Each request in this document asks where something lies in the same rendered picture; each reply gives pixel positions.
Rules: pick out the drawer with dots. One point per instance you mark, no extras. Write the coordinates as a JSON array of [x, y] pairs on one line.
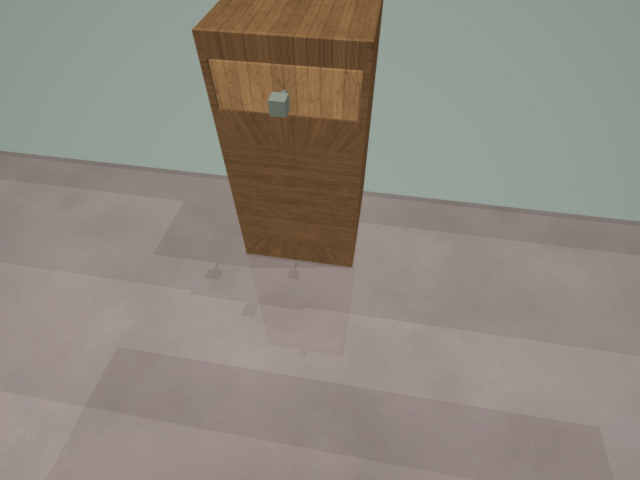
[[313, 91]]

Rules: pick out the cabinet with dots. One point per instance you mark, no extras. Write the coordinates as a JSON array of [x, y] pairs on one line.
[[297, 182]]

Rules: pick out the handle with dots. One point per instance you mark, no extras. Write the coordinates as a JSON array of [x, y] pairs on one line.
[[278, 104]]

